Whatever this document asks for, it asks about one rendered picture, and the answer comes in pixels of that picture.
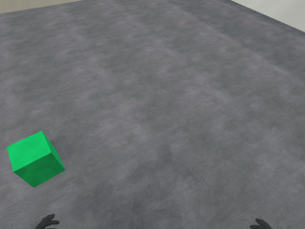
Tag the right robot hand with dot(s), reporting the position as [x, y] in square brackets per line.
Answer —
[262, 225]

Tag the left robot hand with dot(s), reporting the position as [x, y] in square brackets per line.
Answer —
[47, 221]

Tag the carton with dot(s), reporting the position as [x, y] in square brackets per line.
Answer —
[35, 159]

